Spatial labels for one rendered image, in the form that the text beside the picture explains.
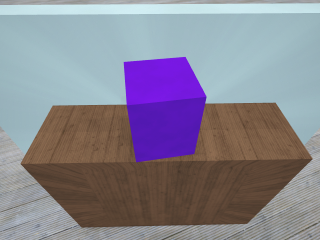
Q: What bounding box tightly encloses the pedestal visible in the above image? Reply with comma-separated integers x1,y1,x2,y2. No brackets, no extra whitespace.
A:
20,102,313,228

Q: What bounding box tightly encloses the carton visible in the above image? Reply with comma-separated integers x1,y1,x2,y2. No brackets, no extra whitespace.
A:
123,57,207,162

